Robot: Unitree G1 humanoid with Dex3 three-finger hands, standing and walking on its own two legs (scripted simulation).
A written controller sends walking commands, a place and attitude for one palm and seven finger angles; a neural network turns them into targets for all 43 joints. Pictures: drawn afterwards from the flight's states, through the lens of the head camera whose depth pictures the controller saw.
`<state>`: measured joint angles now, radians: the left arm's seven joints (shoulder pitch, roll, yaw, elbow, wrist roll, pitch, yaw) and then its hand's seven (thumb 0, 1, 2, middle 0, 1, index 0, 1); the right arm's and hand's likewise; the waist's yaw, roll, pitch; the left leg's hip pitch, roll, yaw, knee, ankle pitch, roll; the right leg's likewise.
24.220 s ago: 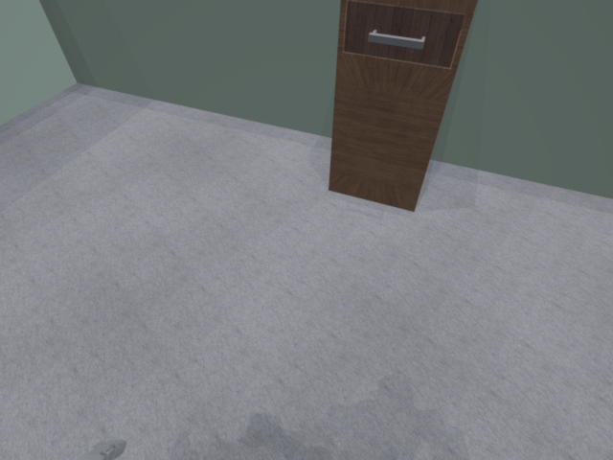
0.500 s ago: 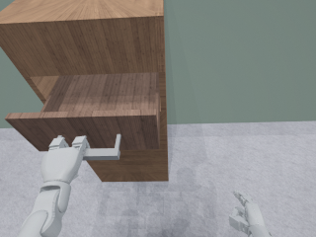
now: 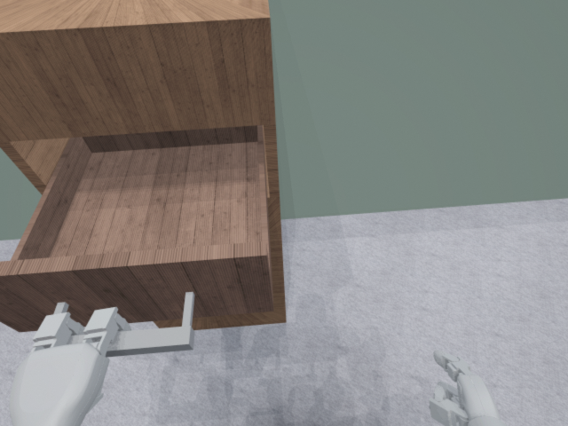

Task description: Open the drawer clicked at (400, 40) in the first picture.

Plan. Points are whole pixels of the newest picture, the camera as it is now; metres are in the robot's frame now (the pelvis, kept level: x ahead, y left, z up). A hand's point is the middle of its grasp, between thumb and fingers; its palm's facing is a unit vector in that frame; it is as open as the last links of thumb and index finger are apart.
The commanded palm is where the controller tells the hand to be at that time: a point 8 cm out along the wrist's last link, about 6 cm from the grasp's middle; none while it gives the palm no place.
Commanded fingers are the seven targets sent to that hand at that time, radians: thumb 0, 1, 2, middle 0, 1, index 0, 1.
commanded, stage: pull the drawer open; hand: left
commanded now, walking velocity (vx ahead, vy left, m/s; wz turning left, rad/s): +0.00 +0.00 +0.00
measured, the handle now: (121, 325) +0.23 +0.24 +0.04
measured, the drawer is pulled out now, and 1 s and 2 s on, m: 0.24 0.30 0.30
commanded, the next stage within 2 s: open the thumb to release the handle in 0.64 s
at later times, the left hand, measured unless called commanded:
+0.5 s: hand out of the picture +0.10 +0.25 +0.02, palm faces -0.01 -0.07 -1.00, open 6.0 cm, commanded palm +0.06 +0.25 +0.07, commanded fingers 0.00 0.90 0.90 -0.40 -1.35 -0.40 -1.35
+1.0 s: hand out of the picture +0.11 +0.25 +0.03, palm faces +0.03 -0.03 -1.00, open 7.3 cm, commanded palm +0.08 +0.25 +0.07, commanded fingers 0.00 -0.08 0.48 -0.33 -1.25 -0.33 -1.25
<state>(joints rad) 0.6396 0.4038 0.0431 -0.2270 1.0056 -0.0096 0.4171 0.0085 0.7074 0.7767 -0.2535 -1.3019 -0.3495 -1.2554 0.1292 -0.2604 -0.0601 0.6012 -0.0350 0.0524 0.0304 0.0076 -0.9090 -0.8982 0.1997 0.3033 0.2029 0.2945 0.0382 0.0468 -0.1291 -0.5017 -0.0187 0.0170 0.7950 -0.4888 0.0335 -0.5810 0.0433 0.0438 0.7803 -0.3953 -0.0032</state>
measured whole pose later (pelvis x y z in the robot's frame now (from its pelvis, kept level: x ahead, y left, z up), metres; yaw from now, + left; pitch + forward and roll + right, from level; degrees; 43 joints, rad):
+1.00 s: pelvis -0.03 -0.03 +0.00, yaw +2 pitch +8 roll +1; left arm 0.63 0.41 0.06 -0.16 0.99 -0.03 0.46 -0.01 0.45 0.71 -0.37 -1.27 -0.38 -1.31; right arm 0.11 -0.23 -0.03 0.61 -0.03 0.06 -0.03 0.01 -0.91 -0.90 0.20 0.30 0.21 0.29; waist 0.08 0.06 -0.12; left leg -0.51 -0.02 -0.01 0.83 -0.47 0.00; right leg -0.59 0.04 0.01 0.84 -0.39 -0.04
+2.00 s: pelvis -0.03 -0.01 +0.01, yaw +2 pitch +4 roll +0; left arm 0.57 0.41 0.00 -0.29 0.98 0.07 0.35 -0.01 -0.49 0.30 -0.32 -1.20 -0.36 -1.23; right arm 0.10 -0.24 -0.01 0.60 -0.02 0.06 -0.03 0.01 -0.91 -0.90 0.20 0.30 0.21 0.29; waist 0.11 0.08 -0.09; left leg -0.36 -0.03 -0.01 0.71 -0.42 0.02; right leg -0.44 0.03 0.02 0.71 -0.34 -0.01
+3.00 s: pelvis -0.04 -0.02 +0.04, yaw +3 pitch -4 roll +0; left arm 0.39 0.56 0.10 -0.53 0.79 0.21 -0.05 -0.01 -0.49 0.30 -0.31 -1.20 -0.31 -1.20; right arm 0.07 -0.27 0.05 0.59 0.04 0.10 -0.03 0.01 -0.91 -0.90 0.20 0.30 0.20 0.29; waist 0.12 0.13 0.00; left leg -0.10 -0.03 -0.04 0.44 -0.27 0.01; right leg -0.16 0.02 -0.01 0.43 -0.20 -0.02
